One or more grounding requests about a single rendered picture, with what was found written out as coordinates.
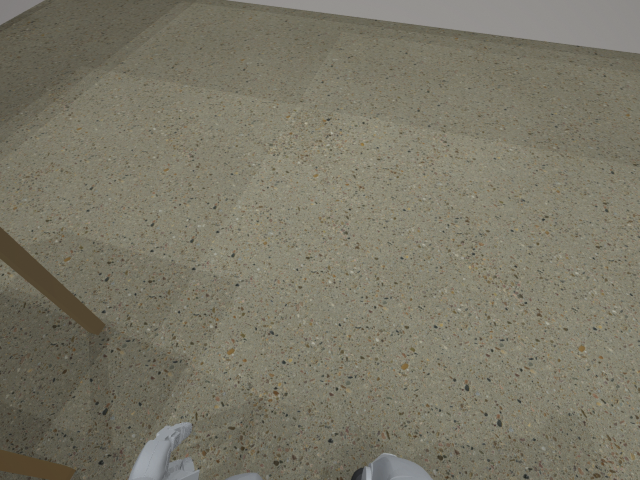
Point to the robot left hand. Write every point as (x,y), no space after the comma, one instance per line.
(153,460)

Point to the robot right shin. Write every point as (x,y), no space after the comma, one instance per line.
(383,455)

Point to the table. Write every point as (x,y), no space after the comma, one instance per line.
(32,271)

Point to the chair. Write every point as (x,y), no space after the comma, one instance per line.
(24,465)

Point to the robot right thigh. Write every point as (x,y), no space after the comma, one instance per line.
(394,468)

